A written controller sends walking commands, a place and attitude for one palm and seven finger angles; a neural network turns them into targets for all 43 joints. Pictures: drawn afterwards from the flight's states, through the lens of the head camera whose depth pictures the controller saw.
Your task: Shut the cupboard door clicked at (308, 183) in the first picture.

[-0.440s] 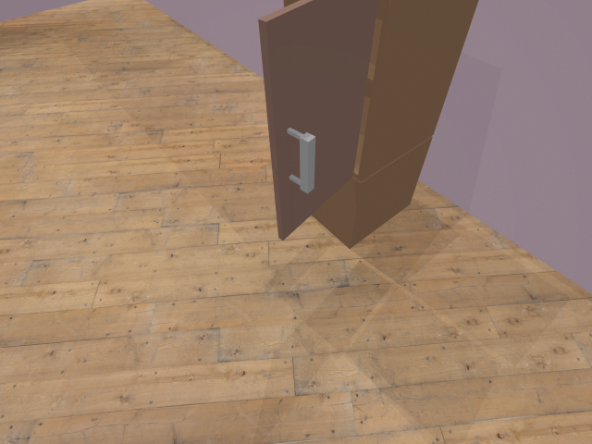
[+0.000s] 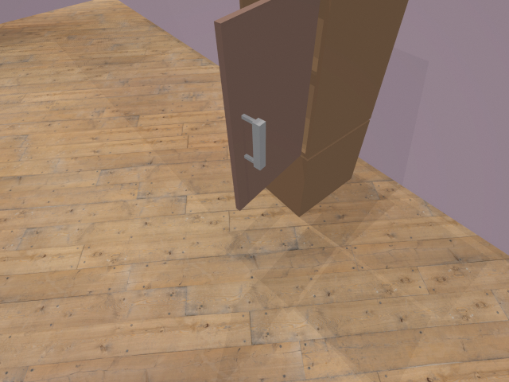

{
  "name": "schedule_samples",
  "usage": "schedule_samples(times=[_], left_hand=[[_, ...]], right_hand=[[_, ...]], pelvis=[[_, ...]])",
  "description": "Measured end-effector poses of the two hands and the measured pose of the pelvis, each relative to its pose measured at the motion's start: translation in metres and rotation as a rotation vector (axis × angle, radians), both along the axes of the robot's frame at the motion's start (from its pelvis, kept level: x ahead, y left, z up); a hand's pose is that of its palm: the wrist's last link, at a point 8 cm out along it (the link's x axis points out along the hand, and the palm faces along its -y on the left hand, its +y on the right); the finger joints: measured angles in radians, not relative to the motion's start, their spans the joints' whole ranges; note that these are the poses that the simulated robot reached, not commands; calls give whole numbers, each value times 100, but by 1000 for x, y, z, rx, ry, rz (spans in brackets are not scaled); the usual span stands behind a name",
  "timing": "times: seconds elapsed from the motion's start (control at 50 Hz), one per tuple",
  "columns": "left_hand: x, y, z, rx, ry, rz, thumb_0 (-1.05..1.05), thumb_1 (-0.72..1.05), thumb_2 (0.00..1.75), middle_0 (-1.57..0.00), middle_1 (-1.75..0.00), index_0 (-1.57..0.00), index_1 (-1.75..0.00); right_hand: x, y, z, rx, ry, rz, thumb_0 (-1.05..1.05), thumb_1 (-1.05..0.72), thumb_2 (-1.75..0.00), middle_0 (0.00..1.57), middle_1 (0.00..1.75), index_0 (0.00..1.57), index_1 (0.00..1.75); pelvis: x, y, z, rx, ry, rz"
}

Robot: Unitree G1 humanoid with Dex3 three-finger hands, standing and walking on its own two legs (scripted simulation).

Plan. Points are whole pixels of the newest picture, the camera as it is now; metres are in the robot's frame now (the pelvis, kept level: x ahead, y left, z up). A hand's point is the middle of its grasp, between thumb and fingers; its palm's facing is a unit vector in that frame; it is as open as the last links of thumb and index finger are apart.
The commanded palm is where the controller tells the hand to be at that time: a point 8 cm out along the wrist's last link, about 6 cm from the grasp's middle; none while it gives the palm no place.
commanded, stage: stand and wait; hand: left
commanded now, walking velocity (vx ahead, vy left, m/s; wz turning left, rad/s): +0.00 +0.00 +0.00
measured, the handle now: (253, 142) +0.69 +0.04 -0.07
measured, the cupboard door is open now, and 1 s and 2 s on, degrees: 100 100 100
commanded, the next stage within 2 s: look at it before walking up in 0.06 s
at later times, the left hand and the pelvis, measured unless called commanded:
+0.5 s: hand out of the picture +0.05 +0.22 -0.16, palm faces -0.02 -0.95 -0.32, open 7.4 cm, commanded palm none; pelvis -0.01 +0.00 +0.00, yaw +0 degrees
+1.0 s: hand out of the picture +0.04 +0.22 -0.17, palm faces -0.05 -0.95 -0.30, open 7.4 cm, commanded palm none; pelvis -0.01 +0.00 +0.00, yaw -4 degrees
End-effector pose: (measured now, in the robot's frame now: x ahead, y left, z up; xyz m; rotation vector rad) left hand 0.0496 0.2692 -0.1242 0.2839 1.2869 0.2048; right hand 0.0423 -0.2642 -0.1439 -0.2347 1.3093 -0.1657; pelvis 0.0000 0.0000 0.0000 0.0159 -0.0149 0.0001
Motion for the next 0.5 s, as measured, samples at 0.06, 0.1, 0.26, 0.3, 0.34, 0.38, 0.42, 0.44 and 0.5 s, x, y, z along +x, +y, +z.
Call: schedule_samples(times=[0.06, 0.1, 0.26, 0.3, 0.34, 0.38, 0.42, 0.44, 0.5], left_hand=[[1, -1, 0, 2, -3, -2, 1, 91, 90, -20, -30, -21, -30], [1, -1, 0, 3, -4, -3, 1, 91, 90, -20, -30, -21, -30], [0, -3, 0, 1, -1, -7, 1, 91, 90, -20, -30, -21, -30], [0, -3, 0, 0, 0, -8, 1, 91, 90, -20, -30, -21, -30], [-1, -3, 0, -1, 2, -9, 1, 91, 90, -20, -30, -21, -30], [-2, -3, 0, -1, 2, -9, 1, 91, 90, -20, -30, -21, -30], [-2, -3, 0, -1, 2, -10, 1, 91, 90, -20, -30, -21, -30], [-3, -3, 0, -1, 2, -10, 1, 91, 90, -20, -30, -21, -30], [-4, -3, 0, -1, 2, -10, 1, 91, 90, -20, -30, -21, -30]], right_hand=[[-1, -2, 0, -2, 0, -3, 0, -90, -90, 20, 29, 20, 30], [-2, -3, 0, -3, 0, -6, 0, -90, -90, 20, 29, 20, 30], [-9, -6, 1, -5, 12, -12, 0, -90, -90, 20, 29, 20, 30], [-11, -6, 1, -6, 16, -14, 0, -90, -90, 20, 29, 20, 30], [-13, -6, 1, -6, 19, -15, 0, -90, -90, 20, 29, 20, 30], [-15, -6, 1, -5, 21, -16, 0, -90, -90, 20, 29, 20, 30], [-17, -6, 1, -5, 23, -16, 0, -90, -90, 20, 29, 20, 30], [-18, -6, 1, -5, 24, -17, 0, -90, -90, 20, 29, 20, 30], [-20, -5, 1, -3, 26, -19, 0, -90, -90, 20, 29, 20, 30]], pelvis=[[0, -1, 0, 0, -2, -2], [0, -2, 0, -1, -3, -3], [-2, -4, 0, -1, -6, -7], [-2, -4, 0, -2, -6, -8], [-2, -4, 0, -2, -7, -8], [-3, -4, 0, -1, -8, -8], [-4, -4, 0, -2, -9, -8], [-4, -4, 0, -2, -9, -8], [-5, -4, 1, -2, -10, -8]])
